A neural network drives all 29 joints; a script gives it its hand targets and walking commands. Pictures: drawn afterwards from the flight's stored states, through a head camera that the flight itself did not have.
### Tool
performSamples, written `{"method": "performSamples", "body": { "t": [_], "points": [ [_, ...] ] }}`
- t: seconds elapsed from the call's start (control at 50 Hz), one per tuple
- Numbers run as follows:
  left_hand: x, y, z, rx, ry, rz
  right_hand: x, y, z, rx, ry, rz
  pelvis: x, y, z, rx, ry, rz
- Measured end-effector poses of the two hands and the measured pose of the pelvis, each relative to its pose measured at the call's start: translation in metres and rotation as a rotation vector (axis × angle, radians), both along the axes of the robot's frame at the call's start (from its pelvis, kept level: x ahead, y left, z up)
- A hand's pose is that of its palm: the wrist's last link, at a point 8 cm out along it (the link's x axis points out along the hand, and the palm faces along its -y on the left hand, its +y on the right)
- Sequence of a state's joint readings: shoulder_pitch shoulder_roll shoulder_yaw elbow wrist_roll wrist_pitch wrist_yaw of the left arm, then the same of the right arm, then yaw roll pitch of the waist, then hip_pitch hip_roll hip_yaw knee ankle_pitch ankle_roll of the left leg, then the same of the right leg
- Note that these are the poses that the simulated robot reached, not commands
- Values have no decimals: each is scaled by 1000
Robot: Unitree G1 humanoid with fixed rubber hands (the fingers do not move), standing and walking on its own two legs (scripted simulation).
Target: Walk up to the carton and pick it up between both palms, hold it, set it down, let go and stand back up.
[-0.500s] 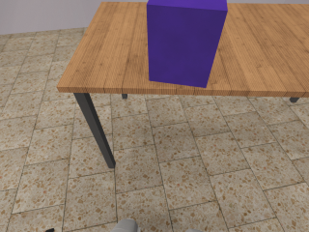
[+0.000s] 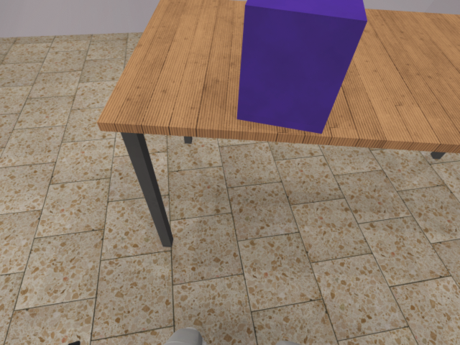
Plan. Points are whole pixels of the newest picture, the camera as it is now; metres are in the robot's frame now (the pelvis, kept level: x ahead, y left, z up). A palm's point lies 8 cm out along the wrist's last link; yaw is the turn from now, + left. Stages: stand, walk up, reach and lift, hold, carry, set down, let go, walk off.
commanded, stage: walk up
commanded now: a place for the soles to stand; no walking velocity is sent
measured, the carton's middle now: (293, 53) +0.67 -0.10 +0.15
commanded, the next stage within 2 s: none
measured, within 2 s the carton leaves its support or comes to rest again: neither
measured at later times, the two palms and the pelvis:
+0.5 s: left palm out of the picture +0.07 +0.30 -0.11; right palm out of the picture +0.06 -0.31 -0.10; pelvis +0.00 -0.01 +0.00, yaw +0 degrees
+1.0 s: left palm out of the picture +0.07 +0.30 -0.11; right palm out of the picture +0.06 -0.31 -0.10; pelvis +0.00 -0.01 +0.00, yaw +1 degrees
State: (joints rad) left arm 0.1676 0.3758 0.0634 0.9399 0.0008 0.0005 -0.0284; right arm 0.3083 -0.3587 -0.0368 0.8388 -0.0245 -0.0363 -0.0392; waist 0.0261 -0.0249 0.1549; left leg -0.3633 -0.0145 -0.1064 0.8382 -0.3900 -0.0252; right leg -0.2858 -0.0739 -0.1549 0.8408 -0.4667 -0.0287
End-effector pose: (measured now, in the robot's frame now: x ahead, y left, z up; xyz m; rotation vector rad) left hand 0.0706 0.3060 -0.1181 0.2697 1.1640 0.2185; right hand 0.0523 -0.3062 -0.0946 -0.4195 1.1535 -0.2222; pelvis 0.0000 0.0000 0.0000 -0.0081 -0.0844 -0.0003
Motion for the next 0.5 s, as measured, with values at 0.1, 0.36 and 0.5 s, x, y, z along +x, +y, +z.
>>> {"method": "performSamples", "body": {
  "t": [0.1,0.36,0.5],
  "points": [
    [-2,-2,1,3,4,2,-1,0,-1,7,-4,0,-1,-2,0,3,-2,0],
    [-2,-2,2,6,11,8,3,1,-3,15,-4,2,1,-3,0,5,4,5],
    [2,-5,6,18,-1,8,8,-6,-4,18,-9,4,3,-8,1,11,6,6]
  ]
}}
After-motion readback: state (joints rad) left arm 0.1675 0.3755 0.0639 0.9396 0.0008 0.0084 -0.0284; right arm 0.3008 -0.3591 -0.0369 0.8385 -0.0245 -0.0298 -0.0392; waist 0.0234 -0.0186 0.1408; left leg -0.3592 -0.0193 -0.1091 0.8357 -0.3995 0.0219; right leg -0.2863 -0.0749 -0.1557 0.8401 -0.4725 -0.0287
